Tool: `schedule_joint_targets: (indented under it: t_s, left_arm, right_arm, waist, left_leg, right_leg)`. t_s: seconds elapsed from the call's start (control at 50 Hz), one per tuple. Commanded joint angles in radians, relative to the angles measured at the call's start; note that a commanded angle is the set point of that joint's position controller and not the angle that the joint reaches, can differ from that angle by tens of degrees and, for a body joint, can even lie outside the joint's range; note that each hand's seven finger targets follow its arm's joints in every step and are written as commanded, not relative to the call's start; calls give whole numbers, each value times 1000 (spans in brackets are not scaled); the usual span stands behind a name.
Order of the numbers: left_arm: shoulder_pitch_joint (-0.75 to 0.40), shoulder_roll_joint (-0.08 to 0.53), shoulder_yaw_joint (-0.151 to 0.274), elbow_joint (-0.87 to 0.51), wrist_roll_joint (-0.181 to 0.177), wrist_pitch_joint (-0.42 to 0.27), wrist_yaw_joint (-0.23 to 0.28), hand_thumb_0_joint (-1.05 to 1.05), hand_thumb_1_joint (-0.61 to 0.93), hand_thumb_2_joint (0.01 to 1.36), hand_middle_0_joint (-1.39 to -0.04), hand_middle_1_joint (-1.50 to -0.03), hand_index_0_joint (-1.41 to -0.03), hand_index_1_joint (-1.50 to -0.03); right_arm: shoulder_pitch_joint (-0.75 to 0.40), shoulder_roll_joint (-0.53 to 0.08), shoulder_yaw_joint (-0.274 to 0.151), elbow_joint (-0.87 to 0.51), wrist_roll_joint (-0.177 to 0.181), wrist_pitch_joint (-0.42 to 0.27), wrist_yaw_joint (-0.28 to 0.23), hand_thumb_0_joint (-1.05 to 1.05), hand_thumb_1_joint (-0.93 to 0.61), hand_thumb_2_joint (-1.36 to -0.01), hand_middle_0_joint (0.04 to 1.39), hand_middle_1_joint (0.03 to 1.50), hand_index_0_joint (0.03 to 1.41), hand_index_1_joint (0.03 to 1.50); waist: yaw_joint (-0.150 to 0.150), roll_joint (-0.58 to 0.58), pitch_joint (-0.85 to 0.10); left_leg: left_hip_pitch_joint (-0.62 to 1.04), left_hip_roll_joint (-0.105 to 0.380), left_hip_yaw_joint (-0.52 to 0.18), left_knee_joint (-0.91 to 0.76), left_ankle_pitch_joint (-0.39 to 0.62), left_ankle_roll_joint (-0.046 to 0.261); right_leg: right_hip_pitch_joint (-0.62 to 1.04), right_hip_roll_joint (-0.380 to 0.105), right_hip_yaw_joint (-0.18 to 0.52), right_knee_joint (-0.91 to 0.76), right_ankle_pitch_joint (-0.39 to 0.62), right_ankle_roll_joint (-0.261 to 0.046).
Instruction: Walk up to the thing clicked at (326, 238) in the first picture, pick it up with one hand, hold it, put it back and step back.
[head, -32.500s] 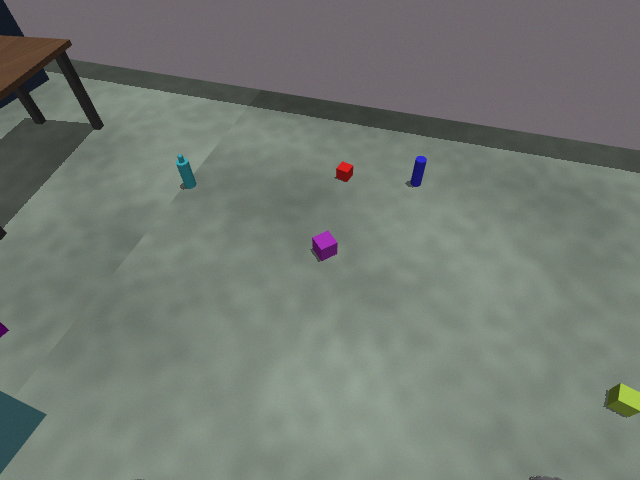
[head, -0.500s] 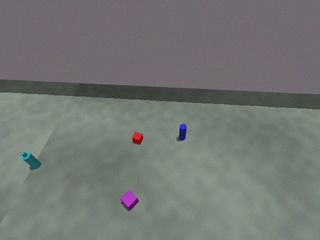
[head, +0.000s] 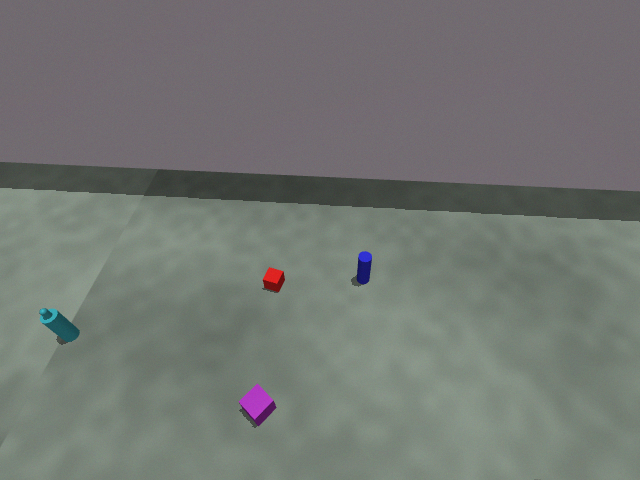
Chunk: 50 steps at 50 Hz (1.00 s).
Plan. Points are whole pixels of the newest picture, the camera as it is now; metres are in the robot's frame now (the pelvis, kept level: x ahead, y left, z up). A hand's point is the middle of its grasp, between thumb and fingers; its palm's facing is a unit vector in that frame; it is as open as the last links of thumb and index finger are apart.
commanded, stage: stand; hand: left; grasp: from above
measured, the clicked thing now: (257, 404) +0.41 +0.24 -0.75
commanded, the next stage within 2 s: step back in 0.62 s
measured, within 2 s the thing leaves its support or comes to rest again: neither
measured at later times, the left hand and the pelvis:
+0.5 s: hand out of the picture +0.07 +0.24 -0.16, palm faces +0.00 -0.94 -0.34, open 7.4 cm; pelvis +0.00 +0.00 +0.00, yaw +0 degrees
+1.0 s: hand out of the picture +0.09 +0.31 -0.18, palm faces -0.01 -0.93 -0.37, open 7.4 cm; pelvis -0.06 +0.05 -0.03, yaw +0 degrees
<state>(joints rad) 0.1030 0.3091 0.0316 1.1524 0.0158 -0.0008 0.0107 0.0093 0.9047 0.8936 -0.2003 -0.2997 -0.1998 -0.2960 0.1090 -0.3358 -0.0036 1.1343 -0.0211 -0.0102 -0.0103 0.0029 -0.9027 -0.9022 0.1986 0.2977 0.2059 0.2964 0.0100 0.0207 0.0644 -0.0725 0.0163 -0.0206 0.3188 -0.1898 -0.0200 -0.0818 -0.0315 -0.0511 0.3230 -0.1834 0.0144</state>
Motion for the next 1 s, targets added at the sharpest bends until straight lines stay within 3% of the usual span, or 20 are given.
schedule_joint_targets:
  t_s: [0.0,0.16,0.3,0.58,0.6,0.64,0.68,0.7,0.74,0.76,0.78,0.82,0.84,0.86,0.88,0.9,0.92,0.94,0.96,0.98]
  left_arm:
    - [-41,209,36,-60,-2,-25,9,0,899,900,-200,-300,-200,-300]
    - [-36,221,33,-60,1,-25,6,0,900,900,-200,-300,-200,-300]
    - [-39,225,31,-72,-2,-29,4,0,900,900,-200,-300,-200,-300]
    - [-38,232,25,-78,-4,-31,3,0,900,900,-200,-300,-200,-300]
    - [-32,312,72,-94,-22,-22,9,0,900,900,-200,-300,-200,-300]
    - [-24,304,77,-117,-25,-14,16,0,900,900,-200,-300,-200,-300]
    - [-15,308,86,-144,-23,-12,16,0,900,900,-200,-300,-200,-300]
    - [-29,313,89,-163,-22,-9,14,0,900,900,-200,-300,-200,-300]
    - [-89,335,95,-212,-4,-3,18,0,900,900,-200,-300,-200,-300]
    - [-104,342,98,-236,6,-1,19,0,900,900,-200,-300,-200,-300]
    - [-127,344,99,-255,12,1,20,0,900,900,-200,-300,-200,-300]
    - [-171,316,90,-279,12,7,20,0,900,900,-200,-300,-200,-300]
    - [-157,306,85,-288,12,11,20,0,900,900,-200,-300,-200,-300]
    - [-150,303,80,-292,8,20,18,0,900,900,-200,-300,-200,-300]
    - [-123,277,76,-302,-3,29,14,0,900,900,-200,-300,-200,-300]
    - [-119,240,72,-315,-14,35,16,0,900,900,-200,-300,-200,-300]
    - [-112,225,75,-315,-13,45,22,0,900,900,-200,-300,-200,-300]
    - [-65,226,72,-314,-8,51,27,0,900,900,-200,-300,-200,-300]
    - [-59,216,66,-316,-5,50,32,0,900,900,-200,-300,-200,-300]
    - [-80,232,74,-312,-5,51,36,0,900,900,-200,-300,-200,-300]
  right_arm:
    - [-34,-196,-39,-56,4,-17,-12,0,-900,-900,200,300,200,300]
    - [-42,-195,-39,-60,4,-15,-7,0,-900,-900,200,300,200,300]
    - [-35,-206,-39,-60,4,-18,-8,0,-900,-900,200,300,200,300]
    - [-30,-208,-36,-54,6,-16,-4,0,-900,-900,200,300,200,300]
    - [-63,-262,-54,-75,17,1,4,0,-900,-900,200,300,200,300]
    - [-33,-241,-56,-93,26,12,5,0,-900,-900,200,300,200,300]
    - [-19,-233,-62,-114,34,16,6,0,-900,-900,200,300,200,300]
    - [-11,-228,-64,-123,33,24,9,0,-900,-900,200,300,200,300]
    - [24,-224,-76,-134,27,42,12,0,-900,-900,200,300,200,300]
    - [50,-231,-82,-145,20,51,15,0,-900,-900,200,300,200,300]
    - [82,-229,-83,-154,20,56,19,0,-900,-900,200,300,200,300]
    - [110,-228,-91,-160,27,50,22,0,-900,-900,200,300,200,300]
    - [105,-228,-91,-170,26,44,21,0,-900,-900,200,300,200,300]
    - [111,-223,-91,-174,19,37,18,0,-900,-900,200,300,200,300]
    - [87,-255,-98,-187,6,29,13,0,-900,-900,200,300,200,300]
    - [76,-320,-114,-195,-8,23,8,0,-900,-900,200,300,200,300]
    - [91,-345,-121,-200,-16,19,4,0,-900,-900,200,300,200,300]
    - [87,-352,-120,-209,-15,14,-1,0,-900,-900,200,300,200,300]
    - [77,-367,-124,-232,-13,13,-5,0,-900,-900,200,300,200,300]
    - [48,-346,-122,-244,-12,16,-13,0,-900,-900,200,300,200,300]
  waist:
    - [-2,-21,-77]
    - [-4,-24,-51]
    - [-7,-13,-83]
    - [-7,-21,-71]
    - [-4,-41,37]
    - [-17,-58,3]
    - [-18,-80,-92]
    - [-21,-107,-106]
    - [-29,-201,-121]
    - [-32,-219,-120]
    - [-50,-223,-113]
    - [-68,-208,-129]
    - [-56,-199,-128]
    - [-58,-172,-120]
    - [-44,-37,-110]
    - [-39,131,-99]
    - [-40,146,-89]
    - [-26,93,-101]
    - [-45,148,-123]
    - [-45,140,-120]
  left_leg:
    - [-20,109,-77,-41,186,39]
    - [-34,107,-81,-57,114,36]
    - [-27,112,-74,-45,165,36]
    - [-38,112,-77,-56,130,36]
    - [-125,89,-83,61,273,51]
    - [-142,67,-52,121,262,55]
    - [-106,42,-31,228,272,55]
    - [-120,4,-11,293,186,48]
    - [-155,-56,5,483,-209,44]
    - [-170,-55,-19,576,-318,52]
    - [-168,-26,-53,573,-339,62]
    - [-162,-19,-47,492,-263,70]
    - [-174,-19,-24,391,-175,65]
    - [-165,-10,-9,241,-13,58]
    - [-159,64,-99,116,238,69]
    - [-115,182,-281,67,465,111]
    - [-34,263,-385,56,582,181]
    - [-25,298,-352,105,712,229]
    - [-21,308,-385,102,726,212]
    - [-41,280,-337,102,663,190]
  right_leg:
    - [28,-102,90,-43,161,-21]
    - [-3,-98,90,-59,83,-24]
    - [25,-107,100,-44,157,-30]
    - [16,-106,102,-51,129,-29]
    - [-63,-102,122,29,303,-40]
    - [-55,-116,124,49,333,-73]
    - [-43,-156,151,58,390,-126]
    - [-64,-191,191,41,379,-153]
    - [-118,-311,287,16,358,-250]
    - [-159,-347,305,25,344,-282]
    - [-193,-352,289,42,323,-278]
    - [-185,-287,207,123,324,-224]
    - [-157,-245,179,180,326,-185]
    - [-147,-201,151,239,286,-148]
    - [-167,-108,93,339,184,-96]
    - [-273,38,61,500,-2,-56]
    - [-397,132,129,613,-401,-51]
    - [-403,124,191,726,-465,-46]
    - [-428,134,227,757,-469,-48]
    - [-420,132,265,781,-427,-54]
